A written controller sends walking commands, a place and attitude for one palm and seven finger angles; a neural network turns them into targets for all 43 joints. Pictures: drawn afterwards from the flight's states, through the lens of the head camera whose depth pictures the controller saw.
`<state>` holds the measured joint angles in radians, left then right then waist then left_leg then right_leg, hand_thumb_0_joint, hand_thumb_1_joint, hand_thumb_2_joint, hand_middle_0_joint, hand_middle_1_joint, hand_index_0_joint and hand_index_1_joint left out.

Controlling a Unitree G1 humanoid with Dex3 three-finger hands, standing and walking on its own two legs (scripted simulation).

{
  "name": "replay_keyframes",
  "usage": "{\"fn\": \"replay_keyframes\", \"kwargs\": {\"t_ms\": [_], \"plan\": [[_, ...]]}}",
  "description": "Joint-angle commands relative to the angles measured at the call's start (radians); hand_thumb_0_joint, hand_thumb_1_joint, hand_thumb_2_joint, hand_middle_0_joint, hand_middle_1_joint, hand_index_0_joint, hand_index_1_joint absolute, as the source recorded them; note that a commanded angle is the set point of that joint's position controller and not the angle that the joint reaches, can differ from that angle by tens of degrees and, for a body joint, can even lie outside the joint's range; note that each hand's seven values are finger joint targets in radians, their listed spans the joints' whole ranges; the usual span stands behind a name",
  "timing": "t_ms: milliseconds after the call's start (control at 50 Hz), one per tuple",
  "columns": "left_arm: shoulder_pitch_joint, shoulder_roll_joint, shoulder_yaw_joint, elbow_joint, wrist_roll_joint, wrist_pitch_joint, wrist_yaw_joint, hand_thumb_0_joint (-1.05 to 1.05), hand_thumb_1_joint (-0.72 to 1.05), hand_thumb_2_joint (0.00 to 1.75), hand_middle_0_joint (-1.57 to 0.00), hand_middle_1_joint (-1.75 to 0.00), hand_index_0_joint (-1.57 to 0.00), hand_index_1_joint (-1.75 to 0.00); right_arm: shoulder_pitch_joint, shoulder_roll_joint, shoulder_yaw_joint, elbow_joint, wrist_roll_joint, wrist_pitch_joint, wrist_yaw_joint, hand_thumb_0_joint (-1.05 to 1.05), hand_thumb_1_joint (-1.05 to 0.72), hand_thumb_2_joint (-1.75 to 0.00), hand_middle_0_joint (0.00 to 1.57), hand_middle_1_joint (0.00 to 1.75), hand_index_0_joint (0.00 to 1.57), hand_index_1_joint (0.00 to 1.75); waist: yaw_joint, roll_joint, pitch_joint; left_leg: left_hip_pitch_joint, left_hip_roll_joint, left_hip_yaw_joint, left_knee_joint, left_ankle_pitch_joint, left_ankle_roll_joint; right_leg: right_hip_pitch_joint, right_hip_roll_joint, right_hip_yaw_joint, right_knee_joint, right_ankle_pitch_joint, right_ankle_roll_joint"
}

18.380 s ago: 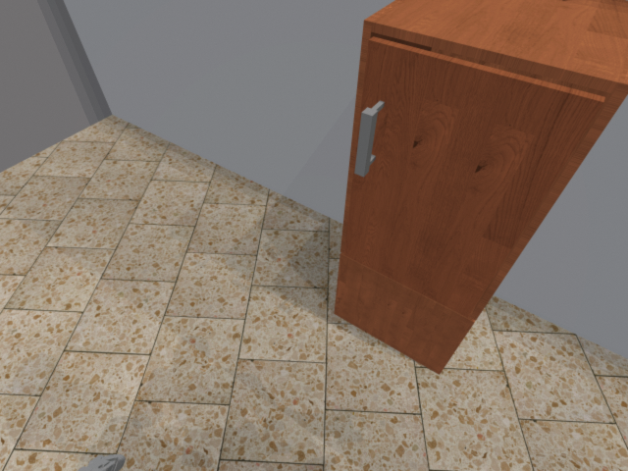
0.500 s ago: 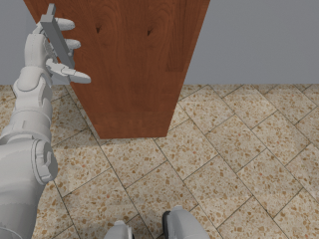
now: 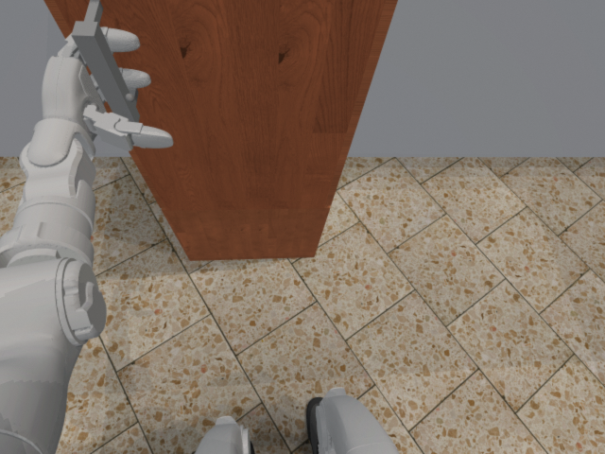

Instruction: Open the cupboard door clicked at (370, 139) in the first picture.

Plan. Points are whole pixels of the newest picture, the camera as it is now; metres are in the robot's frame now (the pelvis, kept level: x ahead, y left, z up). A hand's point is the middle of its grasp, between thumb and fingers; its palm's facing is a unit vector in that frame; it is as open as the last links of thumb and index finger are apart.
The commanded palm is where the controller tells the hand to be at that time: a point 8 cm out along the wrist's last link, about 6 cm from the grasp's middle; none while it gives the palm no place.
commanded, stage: close the thumb around the handle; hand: left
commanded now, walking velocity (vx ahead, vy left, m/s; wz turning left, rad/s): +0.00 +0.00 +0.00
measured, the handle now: (113, 69) +0.59 +0.17 +0.10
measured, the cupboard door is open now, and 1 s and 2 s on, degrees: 0 5 47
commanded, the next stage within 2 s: pull the door open along its arc in 0.56 s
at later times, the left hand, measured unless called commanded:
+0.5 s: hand (130, 97) +0.54 +0.15 +0.10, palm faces -0.08 -1.00 -0.03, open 5.5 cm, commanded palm +0.52 +0.19 +0.10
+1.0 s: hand (131, 117) +0.51 +0.15 +0.10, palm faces -0.09 -1.00 -0.01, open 5.6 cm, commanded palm +0.45 +0.20 +0.10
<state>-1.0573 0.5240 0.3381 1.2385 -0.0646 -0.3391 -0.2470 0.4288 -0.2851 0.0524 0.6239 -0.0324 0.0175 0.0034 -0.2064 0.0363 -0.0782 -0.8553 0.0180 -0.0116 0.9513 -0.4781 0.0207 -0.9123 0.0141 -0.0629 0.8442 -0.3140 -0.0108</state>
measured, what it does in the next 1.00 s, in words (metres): stands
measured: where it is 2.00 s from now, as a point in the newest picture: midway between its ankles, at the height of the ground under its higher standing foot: outside the picture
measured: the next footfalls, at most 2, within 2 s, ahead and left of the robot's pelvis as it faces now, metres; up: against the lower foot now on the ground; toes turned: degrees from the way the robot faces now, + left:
none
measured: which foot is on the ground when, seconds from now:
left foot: down 0.00-1.00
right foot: down 0.00-1.00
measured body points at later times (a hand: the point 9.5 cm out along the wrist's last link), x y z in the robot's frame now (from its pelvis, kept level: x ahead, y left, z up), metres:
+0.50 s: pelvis +0.00 +0.00 +0.00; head +0.14 +0.01 +0.43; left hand +0.54 +0.21 +0.10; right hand -0.02 -0.26 -0.11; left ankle -0.03 +0.10 -0.68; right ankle +0.04 -0.12 -0.68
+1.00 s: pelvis +0.02 +0.00 +0.01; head +0.13 +0.00 +0.45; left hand +0.51 +0.20 +0.10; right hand +0.02 -0.26 -0.10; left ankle -0.03 +0.10 -0.68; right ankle +0.04 -0.12 -0.68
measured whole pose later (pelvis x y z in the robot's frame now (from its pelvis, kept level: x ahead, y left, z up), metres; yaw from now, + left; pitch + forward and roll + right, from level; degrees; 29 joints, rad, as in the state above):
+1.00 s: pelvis +0.02 +0.00 +0.01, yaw -2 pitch +20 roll -2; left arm -0.75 0.41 0.36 0.95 -0.14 -0.32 -0.26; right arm 0.43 -0.27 0.03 0.57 0.00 0.06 0.01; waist -0.16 0.04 -0.12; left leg -0.73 0.03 0.04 0.87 -0.48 0.03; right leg -0.83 0.03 -0.01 0.79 -0.31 -0.01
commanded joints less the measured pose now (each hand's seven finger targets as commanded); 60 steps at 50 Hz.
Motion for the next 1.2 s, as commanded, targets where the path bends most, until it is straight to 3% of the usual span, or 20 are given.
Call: {"fn": "replay_keyframes", "kwargs": {"t_ms": [0,120,180,220,260,320,340,460,500,540,640,660,740,760,820,1080,1100,1120,1140,1180], "plan": [[-0.494,0.194,0.017,-0.221,-0.024,-0.059,-0.002,0.00,-0.05,0.49,-0.33,-1.25,-0.33,-1.25,0.202,-0.178,-0.067,-0.035,-0.002,-0.006,-0.009,0.00,-0.90,-0.90,0.20,0.30,0.20,0.30,-0.036,0.106,-0.501,0.262,-0.009,-0.036,-0.103,0.419,-0.003,0.309,0.032,0.031,-0.053,0.309,-0.014],[-0.524,0.202,0.016,-0.239,-0.018,-0.062,0.001,0.00,0.28,0.64,-0.36,-1.28,-0.36,-1.28,0.200,-0.178,-0.068,-0.033,-0.003,-0.005,-0.009,0.00,-0.90,-0.90,0.20,0.30,0.20,0.30,-0.041,0.118,-0.507,0.254,-0.010,-0.033,-0.104,0.395,-0.002,0.310,0.030,0.035,-0.057,0.294,-0.009],[-0.463,0.219,0.037,-0.211,-0.017,-0.057,-0.003,0.00,0.45,0.71,-0.37,-1.30,-0.37,-1.30,0.200,-0.177,-0.068,-0.037,-0.001,-0.003,-0.010,0.00,-0.90,-0.90,0.20,0.30,0.20,0.30,-0.027,0.076,-0.499,0.232,-0.010,-0.031,-0.107,0.404,-0.001,0.341,0.030,0.035,-0.056,0.316,-0.010],[-0.478,0.213,0.034,-0.247,-0.025,-0.065,-0.009,0.00,0.56,0.76,-0.38,-1.31,-0.38,-1.31,0.195,-0.175,-0.069,-0.039,-0.002,-0.003,-0.009,0.00,-0.90,-0.90,0.20,0.30,0.20,0.30,-0.021,0.125,-0.526,0.262,-0.011,-0.028,-0.103,0.425,-0.004,0.338,0.031,0.037,-0.053,0.332,-0.012],[-0.460,0.192,0.019,-0.237,-0.027,-0.060,-0.011,0.00,0.68,0.80,-0.38,-1.33,-0.38,-1.33,0.193,-0.173,-0.067,-0.043,0.001,-0.001,-0.008,0.00,-0.90,-0.90,0.20,0.30,0.20,0.30,-0.023,0.103,-0.510,0.254,-0.009,-0.028,-0.108,0.422,-0.004,0.338,0.033,0.033,-0.054,0.328,-0.011],[-0.452,0.239,0.059,-0.250,-0.025,-0.066,-0.006,0.00,0.84,0.88,-0.40,-1.34,-0.40,-1.34,0.196,-0.176,-0.068,-0.045,-0.001,0.002,-0.010,0.00,-0.90,-0.90,0.20,0.30,0.20,0.30,-0.006,0.132,-0.533,0.272,-0.008,-0.033,-0.107,0.450,-0.010,0.339,0.033,0.032,-0.047,0.338,-0.014],[-0.457,0.201,0.029,-0.247,-0.026,-0.064,-0.005,0.00,0.90,0.90,-0.40,-1.35,-0.40,-1.35,0.193,-0.173,-0.067,-0.046,-0.001,0.001,-0.008,0.00,-0.90,-0.90,0.20,0.30,0.20,0.30,-0.020,0.104,-0.518,0.264,-0.008,-0.032,-0.107,0.442,-0.007,0.335,0.034,0.031,-0.049,0.336,-0.011],[-0.412,0.210,0.045,-0.269,-0.025,-0.072,-0.006,0.00,0.90,0.90,-0.40,-1.35,-0.40,-1.35,0.193,-0.172,-0.073,-0.048,-0.001,0.004,-0.006,0.00,-0.90,-0.90,0.20,0.30,0.20,0.30,0.000,0.118,-0.534,0.294,-0.005,-0.031,-0.109,0.487,-0.013,0.348,0.034,0.027,-0.045,0.365,-0.015],[-0.413,0.188,0.032,-0.275,-0.036,-0.071,-0.008,0.00,0.90,0.90,-0.40,-1.35,-0.40,-1.35,0.191,-0.173,-0.073,-0.053,0.001,0.005,-0.007,0.00,-0.90,-0.90,0.20,0.30,0.20,0.30,-0.007,0.096,-0.520,0.291,-0.004,-0.032,-0.111,0.500,-0.011,0.349,0.036,0.025,-0.047,0.377,-0.015],[-0.422,0.176,0.020,-0.291,-0.032,-0.072,-0.006,0.00,0.90,0.90,-0.40,-1.35,-0.40,-1.35,0.187,-0.170,-0.074,-0.049,0.000,0.005,-0.004,0.00,-0.90,-0.90,0.20,0.30,0.20,0.30,-0.003,0.140,-0.531,0.308,-0.006,-0.029,-0.109,0.500,-0.015,0.336,0.035,0.028,-0.046,0.372,-0.013],[-0.424,0.189,0.022,-0.266,-0.021,-0.072,0.000,0.00,0.90,0.90,-0.40,-1.35,-0.40,-1.35,0.185,-0.171,-0.073,-0.042,0.001,0.008,-0.006,0.00,-0.90,-0.90,0.20,0.30,0.20,0.30,-0.012,0.098,-0.487,0.272,-0.006,-0.030,-0.114,0.459,-0.011,0.336,0.034,0.031,-0.051,0.350,-0.010],[-0.409,0.239,0.062,-0.250,-0.017,-0.071,0.001,0.00,0.90,0.90,-0.40,-1.35,-0.40,-1.35,0.186,-0.176,-0.073,-0.042,0.001,0.009,-0.008,0.00,-0.90,-0.90,0.20,0.30,0.20,0.30,-0.002,0.098,-0.479,0.253,-0.008,-0.023,-0.114,0.443,-0.007,0.346,0.033,0.036,-0.054,0.344,-0.011],[-0.306,0.210,0.061,-0.283,-0.031,-0.071,-0.016,0.00,0.90,0.90,-0.40,-1.35,-0.40,-1.35,0.175,-0.166,-0.075,-0.067,0.003,0.013,-0.006,0.00,-0.90,-0.90,0.20,0.30,0.20,0.30,0.032,0.122,-0.535,0.286,-0.008,-0.016,-0.114,0.517,-0.013,0.385,0.033,0.034,-0.043,0.403,-0.014],[-0.274,0.203,0.061,-0.289,-0.039,-0.067,-0.020,0.00,0.90,0.90,-0.40,-1.35,-0.40,-1.35,0.173,-0.167,-0.076,-0.073,0.005,0.014,-0.005,0.00,-0.90,-0.90,0.20,0.30,0.20,0.30,0.035,0.070,-0.533,0.267,-0.008,-0.013,-0.119,0.504,-0.008,0.413,0.034,0.034,-0.045,0.413,-0.013],[-0.190,0.208,0.077,-0.360,-0.056,-0.065,-0.028,0.00,0.90,0.90,-0.40,-1.35,-0.40,-1.35,0.162,-0.166,-0.081,-0.096,0.012,0.018,-0.003,0.00,-0.90,-0.90,0.20,0.30,0.20,0.30,0.067,0.081,-0.571,0.278,-0.007,-0.007,-0.131,0.557,-0.010,0.465,0.033,0.038,-0.042,0.465,-0.016],[0.417,0.018,0.011,-0.768,-0.139,-0.003,0.001,0.00,0.90,0.90,-0.40,-1.35,-0.40,-1.35,0.021,-0.119,-0.095,-0.191,0.048,0.001,0.014,0.00,-0.90,-0.90,0.20,0.30,0.20,0.30,0.171,-0.019,-0.467,0.235,-0.011,0.049,-0.234,0.555,0.005,0.671,0.004,0.059,-0.086,0.579,-0.018],[0.410,-0.004,0.141,-0.880,-0.199,-0.007,0.144,0.00,0.90,0.90,-0.40,-1.35,-0.40,-1.35,-0.019,-0.088,-0.098,-0.201,0.048,-0.010,0.019,0.00,-0.90,-0.90,0.20,0.30,0.20,0.30,0.239,0.016,-0.457,0.255,-0.018,0.041,-0.235,0.559,-0.019,0.639,0.018,0.033,-0.105,0.537,-0.016],[0.511,-0.124,0.047,-0.866,-0.177,0.008,0.216,0.00,0.90,0.90,-0.40,-1.35,-0.40,-1.35,-0.033,-0.079,-0.094,-0.194,0.042,-0.020,0.028,0.00,-0.90,-0.90,0.20,0.30,0.20,0.30,0.217,0.015,-0.413,0.276,-0.018,0.045,-0.243,0.550,-0.028,0.612,0.021,0.023,-0.112,0.496,-0.013],[0.557,-0.151,0.047,-0.895,-0.166,0.012,0.280,0.00,0.90,0.90,-0.40,-1.35,-0.40,-1.35,-0.035,-0.080,-0.097,-0.186,0.039,-0.026,0.034,0.00,-0.90,-0.90,0.20,0.30,0.20,0.30,0.215,-0.046,-0.393,0.265,-0.014,0.043,-0.252,0.534,-0.034,0.609,0.018,0.011,-0.115,0.482,-0.012],[0.559,-0.189,0.013,-0.990,-0.106,0.008,0.398,0.00,0.90,0.90,-0.40,-1.35,-0.40,-1.35,-0.062,-0.074,-0.101,-0.182,0.026,-0.029,0.039,0.00,-0.90,-0.90,0.20,0.30,0.20,0.30,0.214,-0.021,-0.397,0.289,-0.020,0.048,-0.256,0.500,-0.037,0.617,0.012,0.016,-0.118,0.462,-0.013]]}}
